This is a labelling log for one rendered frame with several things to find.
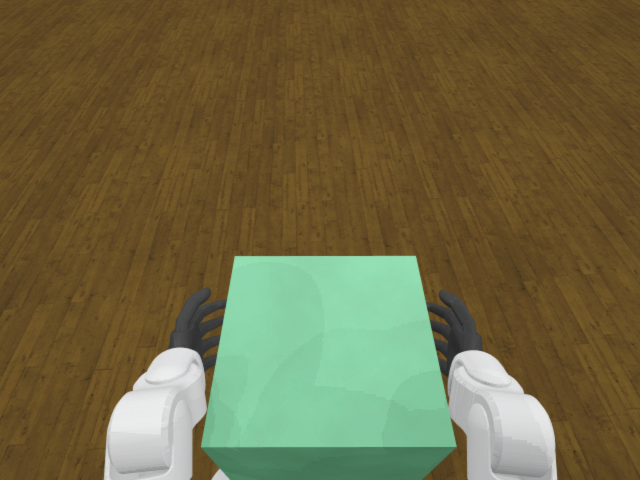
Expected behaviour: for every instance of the robot right hand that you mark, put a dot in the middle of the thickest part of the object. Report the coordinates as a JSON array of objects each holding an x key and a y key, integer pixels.
[{"x": 461, "y": 335}]

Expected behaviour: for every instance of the right robot forearm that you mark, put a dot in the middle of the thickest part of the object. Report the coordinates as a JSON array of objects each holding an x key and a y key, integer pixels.
[{"x": 509, "y": 433}]

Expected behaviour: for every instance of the carton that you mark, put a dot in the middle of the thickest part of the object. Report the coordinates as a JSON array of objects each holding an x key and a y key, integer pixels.
[{"x": 327, "y": 370}]

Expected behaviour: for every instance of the left robot forearm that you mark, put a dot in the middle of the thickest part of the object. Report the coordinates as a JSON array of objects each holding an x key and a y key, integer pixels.
[{"x": 149, "y": 436}]

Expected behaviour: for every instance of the robot left hand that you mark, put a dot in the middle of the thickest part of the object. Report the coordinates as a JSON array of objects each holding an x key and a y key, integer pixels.
[{"x": 189, "y": 330}]

